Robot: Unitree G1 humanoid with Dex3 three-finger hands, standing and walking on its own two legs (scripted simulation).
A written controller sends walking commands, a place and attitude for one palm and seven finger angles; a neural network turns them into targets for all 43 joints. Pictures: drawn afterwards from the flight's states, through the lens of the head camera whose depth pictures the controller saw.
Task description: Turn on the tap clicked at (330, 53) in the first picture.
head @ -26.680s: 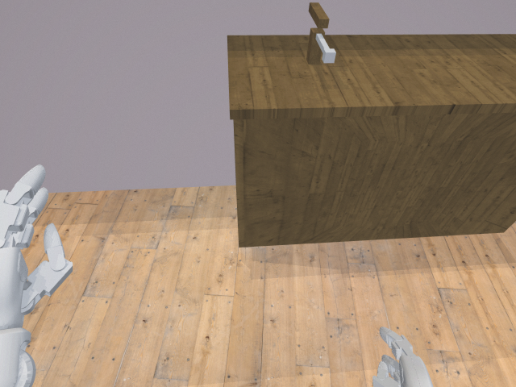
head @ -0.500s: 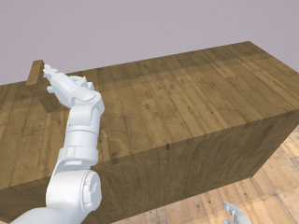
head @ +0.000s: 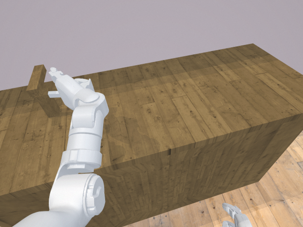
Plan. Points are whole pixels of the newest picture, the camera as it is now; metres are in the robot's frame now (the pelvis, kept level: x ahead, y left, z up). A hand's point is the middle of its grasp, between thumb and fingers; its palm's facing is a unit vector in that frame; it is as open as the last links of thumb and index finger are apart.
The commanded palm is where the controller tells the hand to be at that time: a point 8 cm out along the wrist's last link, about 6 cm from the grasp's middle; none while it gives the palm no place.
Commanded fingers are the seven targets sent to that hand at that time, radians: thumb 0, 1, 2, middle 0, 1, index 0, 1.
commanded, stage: draw the hand back beside the body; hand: left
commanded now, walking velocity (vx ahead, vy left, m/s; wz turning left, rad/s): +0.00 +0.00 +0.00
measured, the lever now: (89, 92) +0.47 +0.24 +0.12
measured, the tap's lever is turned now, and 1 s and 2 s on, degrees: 74 74 74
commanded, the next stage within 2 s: step back with the hand held close in 1.50 s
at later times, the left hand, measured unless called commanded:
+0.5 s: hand (62, 120) +0.29 +0.22 +0.19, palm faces +0.35 -0.92 -0.20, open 7.7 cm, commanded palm +0.26 +0.25 +0.19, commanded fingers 0.00 0.90 0.90 -0.17 -0.23 -0.17 -0.23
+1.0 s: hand (37, 149) +0.23 +0.25 +0.17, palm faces +0.32 -0.91 -0.26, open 7.5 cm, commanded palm +0.18 +0.30 +0.18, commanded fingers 0.00 0.90 0.90 -0.20 -0.30 -0.20 -0.30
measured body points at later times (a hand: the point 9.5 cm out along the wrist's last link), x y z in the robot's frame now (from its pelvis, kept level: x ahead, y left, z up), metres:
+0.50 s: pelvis -0.02 +0.01 +0.01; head -0.04 -0.02 +0.46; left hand +0.27 +0.27 +0.20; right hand +0.16 -0.23 -0.09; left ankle -0.02 +0.13 -0.74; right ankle -0.01 -0.07 -0.74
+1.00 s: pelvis -0.02 +0.04 +0.01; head -0.04 +0.02 +0.46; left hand +0.21 +0.30 +0.18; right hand +0.16 -0.19 -0.08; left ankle -0.02 +0.13 -0.74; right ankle -0.01 -0.07 -0.74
